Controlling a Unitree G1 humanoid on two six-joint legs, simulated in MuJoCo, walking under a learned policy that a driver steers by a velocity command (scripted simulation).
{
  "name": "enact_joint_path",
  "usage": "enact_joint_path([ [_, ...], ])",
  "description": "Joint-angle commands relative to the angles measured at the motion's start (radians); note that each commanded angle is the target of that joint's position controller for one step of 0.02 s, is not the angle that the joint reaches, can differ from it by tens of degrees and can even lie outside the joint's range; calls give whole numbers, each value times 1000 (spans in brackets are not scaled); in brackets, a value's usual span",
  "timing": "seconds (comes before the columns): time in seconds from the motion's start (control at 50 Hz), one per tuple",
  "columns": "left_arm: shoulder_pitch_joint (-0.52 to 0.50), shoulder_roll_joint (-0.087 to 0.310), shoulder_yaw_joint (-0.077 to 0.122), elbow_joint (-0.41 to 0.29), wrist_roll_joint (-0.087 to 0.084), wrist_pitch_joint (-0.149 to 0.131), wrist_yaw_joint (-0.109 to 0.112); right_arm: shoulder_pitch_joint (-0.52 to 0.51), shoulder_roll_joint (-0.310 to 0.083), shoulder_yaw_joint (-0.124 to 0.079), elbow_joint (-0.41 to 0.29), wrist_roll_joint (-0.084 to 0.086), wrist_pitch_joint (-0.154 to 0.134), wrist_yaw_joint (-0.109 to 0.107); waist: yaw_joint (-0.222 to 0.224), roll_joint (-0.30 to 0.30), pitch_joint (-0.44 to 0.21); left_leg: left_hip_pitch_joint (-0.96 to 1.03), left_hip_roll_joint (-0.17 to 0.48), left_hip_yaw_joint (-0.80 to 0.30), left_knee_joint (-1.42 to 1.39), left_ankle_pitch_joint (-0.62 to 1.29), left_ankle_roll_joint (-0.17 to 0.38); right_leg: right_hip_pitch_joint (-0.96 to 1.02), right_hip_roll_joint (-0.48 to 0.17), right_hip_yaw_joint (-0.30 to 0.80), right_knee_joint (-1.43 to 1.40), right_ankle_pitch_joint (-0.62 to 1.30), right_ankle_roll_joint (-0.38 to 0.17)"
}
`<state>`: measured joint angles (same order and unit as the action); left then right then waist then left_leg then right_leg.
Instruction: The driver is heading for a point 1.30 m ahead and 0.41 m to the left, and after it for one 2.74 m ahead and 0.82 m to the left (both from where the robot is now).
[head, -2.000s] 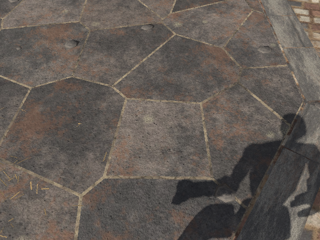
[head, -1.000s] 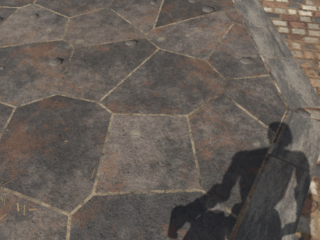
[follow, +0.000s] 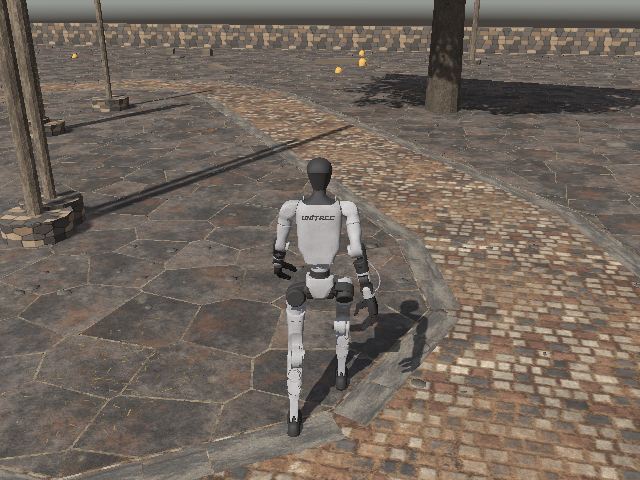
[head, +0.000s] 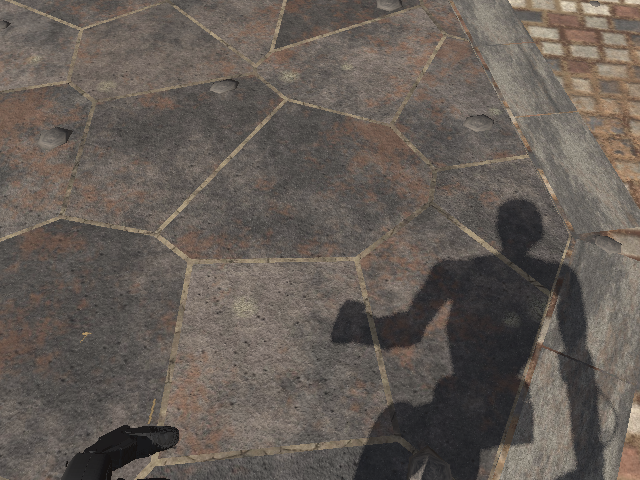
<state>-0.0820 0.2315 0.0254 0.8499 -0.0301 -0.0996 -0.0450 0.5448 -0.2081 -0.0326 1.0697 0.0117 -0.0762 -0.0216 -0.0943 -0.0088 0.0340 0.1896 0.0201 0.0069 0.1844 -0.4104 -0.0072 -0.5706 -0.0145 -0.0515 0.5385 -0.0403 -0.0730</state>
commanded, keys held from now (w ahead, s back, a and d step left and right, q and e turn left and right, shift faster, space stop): w+q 1.00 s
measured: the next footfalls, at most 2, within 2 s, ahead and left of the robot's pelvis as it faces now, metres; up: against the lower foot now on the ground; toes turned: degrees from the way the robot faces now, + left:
right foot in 0.02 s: +0.20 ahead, -0.12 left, +0.00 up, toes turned -2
left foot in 0.58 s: +0.48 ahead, +0.17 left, +0.00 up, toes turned +20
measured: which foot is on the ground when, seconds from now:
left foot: down 0.00-0.04, up 0.06-0.56, down 0.58-1.00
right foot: up 0.00-0.00, down 0.02-0.60, up 0.62-1.00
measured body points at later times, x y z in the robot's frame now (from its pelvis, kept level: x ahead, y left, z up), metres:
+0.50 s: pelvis +0.28 +0.00 +0.01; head +0.30 +0.03 +0.46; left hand +0.22 +0.27 -0.14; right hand +0.51 -0.19 -0.09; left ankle +0.43 +0.17 -0.69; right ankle +0.16 -0.12 -0.72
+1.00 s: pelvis +0.56 +0.11 +0.02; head +0.58 +0.15 +0.47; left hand +0.64 +0.44 -0.07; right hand +0.74 -0.12 -0.08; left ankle +0.44 +0.15 -0.72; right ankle +0.80 +0.06 -0.69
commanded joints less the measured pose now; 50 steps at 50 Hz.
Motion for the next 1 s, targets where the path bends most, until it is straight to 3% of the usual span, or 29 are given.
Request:
enact_joint_path([
  [0.02,297,192,78,28,-7,-8,14,-52,-171,-32,-61,-9,7,-1,253,148,-131,-231,175,-43,385,1003,98,505,38,-2,4,-22,-63],
  [0.04,480,277,100,59,9,-2,29,-50,-131,-15,-96,-29,6,4,298,18,-288,-477,102,-16,716,644,69,829,-186,250,19,-106,-122],
  [0.06,519,299,96,79,27,0,16,100,39,23,-90,-2,-12,12,201,-277,-474,-774,-70,-78,1051,-134,28,1064,-422,752,-166,-385,-265],
  [0.08,462,198,70,72,21,-5,14,2,-87,-8,-92,32,-32,11,228,-178,-348,-857,-28,-178,1168,-137,49,936,-378,773,-270,-450,-206],
  [0.1,365,156,57,60,17,-12,17,-102,-139,-27,-131,53,-40,7,199,-134,-181,-910,19,-144,1178,-43,65,772,-357,593,-285,-383,-156],
  [0.12,280,131,49,49,19,-20,15,-144,-134,-29,-137,45,-39,-3,160,-40,-110,-857,72,-127,1140,53,68,608,-328,461,-308,-240,-133],
  [0.14,240,103,44,53,29,-27,11,-151,-119,-39,-135,29,-29,-10,127,-21,-65,-804,102,-123,1098,108,70,489,-290,350,-338,-160,-113],
  [0.16,223,90,42,64,42,-31,10,-116,-89,-41,-130,27,-13,-9,91,-64,-61,-737,129,-131,1070,138,72,418,-263,270,-365,-134,-104],
  [0.18,220,74,41,73,43,-32,11,-102,-68,-43,-127,30,2,-7,77,-76,-46,-717,136,-127,1047,142,75,386,-242,214,-388,-120,-102],
  [0.24,237,97,48,97,39,-40,24,-172,-71,-53,-170,24,32,-9,63,-68,15,-799,148,-124,987,202,69,345,-237,99,-438,-55,-111],
  [0.28,260,117,53,105,45,-37,38,-243,-81,-57,-205,16,32,-4,72,-41,36,-880,149,-138,911,291,53,371,-242,54,-451,-20,-118],
  [0.34,286,142,57,103,48,-28,56,-331,-76,-52,-241,13,18,18,91,-22,43,-903,133,-103,730,436,42,420,-225,-36,-449,50,-102],
  [0.38,322,160,59,102,41,-22,64,-422,-64,-42,-274,8,14,35,125,-6,58,-895,122,-41,622,487,44,454,-226,-85,-449,73,-93],
  [0.46,416,187,68,117,25,8,68,-548,-54,-28,-350,10,13,68,171,5,87,-951,99,26,497,427,68,627,-269,-133,-380,163,-83],
  [0.5,409,207,75,108,19,25,69,-554,-75,-35,-381,14,15,82,149,-21,66,-900,60,70,464,336,96,682,-283,-163,-299,375,-65],
  [0.54,382,238,84,89,17,41,75,-463,-126,-59,-385,17,21,88,80,-76,-19,-735,-19,128,471,236,138,702,-283,-190,-116,727,-41],
  [0.56,364,247,85,79,15,50,78,-337,-172,-84,-362,21,22,86,6,-82,-88,-565,-66,142,437,237,169,666,-264,-203,61,802,-23],
  [0.58,356,237,79,66,16,49,79,-169,-242,-122,-321,22,27,69,-79,-44,-175,-282,-77,83,373,288,211,508,-224,-211,316,658,20],
  [0.6,436,107,43,21,50,30,68,-110,-360,-150,-304,20,33,48,-11,205,-265,80,179,-368,359,244,340,90,-91,-191,695,-120,78],
  [0.62,422,93,26,-16,27,-21,50,-108,-350,-135,-341,7,19,53,13,211,-429,239,336,-870,153,90,479,-132,60,62,899,-565,87],
  [0.64,272,172,49,-51,-17,-51,38,-112,-270,-111,-335,-6,8,59,-37,109,-337,202,308,-767,95,122,402,-244,4,149,914,-486,57],
  [0.66,238,163,46,-67,-23,-65,37,-171,-234,-101,-337,-2,-1,57,-4,75,-215,59,272,-611,99,206,361,-260,-40,140,840,-392,35],
  [0.68,247,159,49,-49,-1,-65,46,-254,-199,-90,-356,2,-4,56,49,-4,-145,-105,223,-484,97,312,327,-195,-83,137,752,-329,37],
  [0.72,290,173,64,-40,19,-34,49,-329,-161,-75,-386,-10,-6,50,113,21,-105,-298,166,-369,62,442,301,-55,-125,142,645,-271,55],
  [0.76,287,146,64,-53,36,-10,51,-315,-183,-80,-386,-2,-11,41,125,20,-90,-372,143,-314,41,526,308,-30,-120,121,562,-232,91],
  [0.8,215,127,59,-84,46,0,56,-278,-211,-87,-380,2,-12,25,111,28,-63,-403,120,-271,30,555,301,-58,-102,107,442,-137,122],
  [0.9,33,99,43,-144,33,-13,44,-212,-219,-89,-370,8,2,8,40,94,-31,-431,64,-238,53,392,228,7,-22,91,67,136,128],
  [0.96,-16,123,47,-175,23,-24,31,-173,-217,-90,-356,13,8,7,23,111,-27,-378,96,-306,105,348,218,31,-2,111,-12,137,113],
  [1.0,-10,150,56,-183,21,-35,21,-168,-212,-89,-357,13,16,0,34,121,-31,-319,123,-368,164,337,210,49,4,127,-53,73,95],
])
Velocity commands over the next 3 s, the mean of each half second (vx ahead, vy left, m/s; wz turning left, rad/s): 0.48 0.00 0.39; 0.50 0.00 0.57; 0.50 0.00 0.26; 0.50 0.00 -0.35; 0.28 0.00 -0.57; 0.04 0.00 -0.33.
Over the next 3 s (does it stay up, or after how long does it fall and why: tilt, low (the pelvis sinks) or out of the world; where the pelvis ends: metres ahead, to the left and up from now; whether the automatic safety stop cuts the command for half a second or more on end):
stays up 1.26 0.48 0.01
